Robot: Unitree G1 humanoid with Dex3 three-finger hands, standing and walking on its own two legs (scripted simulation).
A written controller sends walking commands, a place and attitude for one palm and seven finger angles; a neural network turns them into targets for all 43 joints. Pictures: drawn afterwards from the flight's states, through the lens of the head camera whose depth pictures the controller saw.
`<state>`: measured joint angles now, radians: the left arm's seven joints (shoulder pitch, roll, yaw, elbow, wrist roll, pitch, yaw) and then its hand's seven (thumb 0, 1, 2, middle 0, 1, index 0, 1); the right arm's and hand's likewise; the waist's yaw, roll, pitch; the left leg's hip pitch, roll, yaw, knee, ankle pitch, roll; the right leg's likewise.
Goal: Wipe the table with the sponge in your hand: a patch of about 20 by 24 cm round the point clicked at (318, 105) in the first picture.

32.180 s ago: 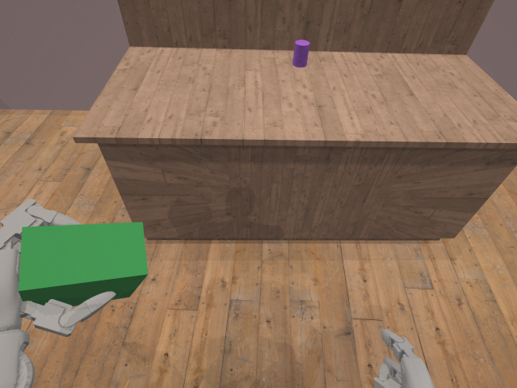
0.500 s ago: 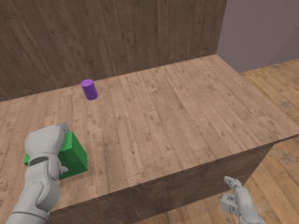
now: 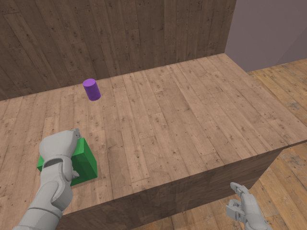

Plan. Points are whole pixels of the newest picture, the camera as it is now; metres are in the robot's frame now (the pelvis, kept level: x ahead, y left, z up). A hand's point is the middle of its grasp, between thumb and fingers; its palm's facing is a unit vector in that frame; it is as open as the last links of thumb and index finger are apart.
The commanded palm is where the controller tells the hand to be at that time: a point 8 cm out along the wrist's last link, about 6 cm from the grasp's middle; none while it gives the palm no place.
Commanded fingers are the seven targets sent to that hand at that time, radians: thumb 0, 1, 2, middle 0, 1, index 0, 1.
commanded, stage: move the sponge above the wiping area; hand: left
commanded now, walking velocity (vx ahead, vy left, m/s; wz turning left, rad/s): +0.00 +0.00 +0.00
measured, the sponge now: (72, 168) +0.26 +0.29 -0.01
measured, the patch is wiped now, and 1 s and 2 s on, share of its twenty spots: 0.00 0.00 0.00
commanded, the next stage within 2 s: none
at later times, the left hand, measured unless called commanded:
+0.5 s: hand (78, 159) +0.28 +0.27 +0.01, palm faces -0.14 -0.12 -0.98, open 10.3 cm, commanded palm +0.27 +0.27 +0.08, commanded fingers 0.00 0.10 1.30 -1.20 -1.60 -1.20 -1.60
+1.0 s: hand (84, 161) +0.28 +0.25 +0.00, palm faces -0.11 -0.10 -0.99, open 10.3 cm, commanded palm +0.27 +0.26 +0.09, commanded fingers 0.00 0.10 1.30 -1.20 -1.60 -1.20 -1.60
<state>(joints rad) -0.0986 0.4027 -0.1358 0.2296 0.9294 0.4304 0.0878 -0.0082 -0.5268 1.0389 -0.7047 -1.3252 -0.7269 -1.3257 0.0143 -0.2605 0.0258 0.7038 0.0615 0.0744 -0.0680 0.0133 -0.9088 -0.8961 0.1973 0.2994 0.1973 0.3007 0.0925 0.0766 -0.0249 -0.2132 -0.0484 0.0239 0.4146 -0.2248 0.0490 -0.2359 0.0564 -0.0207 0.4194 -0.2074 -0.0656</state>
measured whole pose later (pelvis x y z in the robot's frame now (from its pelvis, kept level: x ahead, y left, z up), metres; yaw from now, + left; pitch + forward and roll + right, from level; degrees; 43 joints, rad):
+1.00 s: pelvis +0.00 +0.00 +0.00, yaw +0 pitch +2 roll +0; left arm -0.11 0.36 -0.19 0.31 0.99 0.26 0.15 -0.01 -0.53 1.04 -0.71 -1.32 -0.73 -1.32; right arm 0.06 -0.26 -0.01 0.70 0.04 0.06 -0.07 0.01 -0.91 -0.90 0.20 0.30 0.20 0.30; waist 0.09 0.05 -0.03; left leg -0.26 -0.05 0.02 0.47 -0.25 0.05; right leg -0.27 0.06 -0.02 0.46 -0.22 -0.07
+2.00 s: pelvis +0.00 +0.00 +0.00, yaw -1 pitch +2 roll +0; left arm -0.19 0.34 -0.15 0.34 0.99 0.35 0.29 -0.01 -0.53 1.04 -0.71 -1.32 -0.73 -1.33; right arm 0.04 -0.24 0.00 0.73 0.06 0.09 -0.05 0.01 -0.91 -0.90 0.20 0.30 0.20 0.30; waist 0.09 0.07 -0.07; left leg -0.24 -0.04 0.04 0.44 -0.24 0.04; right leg -0.28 0.07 0.00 0.46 -0.22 -0.07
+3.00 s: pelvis -0.01 +0.00 +0.00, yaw +0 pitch +2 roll +0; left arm -0.25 0.36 -0.19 0.46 0.91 0.57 0.13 -0.01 -0.52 1.05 -0.72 -1.34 -0.74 -1.34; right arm 0.03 -0.25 0.04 0.71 0.10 0.13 -0.06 0.01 -0.91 -0.90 0.20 0.30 0.20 0.30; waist 0.05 0.06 -0.05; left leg -0.24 -0.05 0.02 0.43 -0.22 0.05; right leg -0.26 0.06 -0.02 0.43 -0.20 -0.07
